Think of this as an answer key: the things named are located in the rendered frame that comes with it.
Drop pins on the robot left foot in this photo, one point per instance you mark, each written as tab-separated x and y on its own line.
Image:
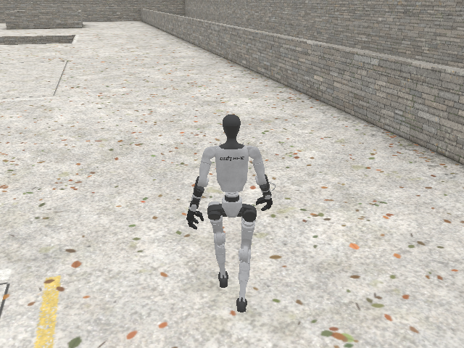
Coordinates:
223	281

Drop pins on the robot left upper arm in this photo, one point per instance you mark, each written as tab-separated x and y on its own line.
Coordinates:
204	169

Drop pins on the robot right upper arm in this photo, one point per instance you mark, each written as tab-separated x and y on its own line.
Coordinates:
257	162

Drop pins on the robot left forearm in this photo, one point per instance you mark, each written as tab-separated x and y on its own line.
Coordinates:
196	197

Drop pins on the robot left thigh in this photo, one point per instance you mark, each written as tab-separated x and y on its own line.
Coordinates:
214	212

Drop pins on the right robot hand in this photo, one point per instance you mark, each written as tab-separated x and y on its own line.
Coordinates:
263	200

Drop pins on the robot right forearm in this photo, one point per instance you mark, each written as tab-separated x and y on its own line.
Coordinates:
265	189

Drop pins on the left robot hand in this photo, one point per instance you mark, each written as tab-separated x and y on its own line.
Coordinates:
190	218

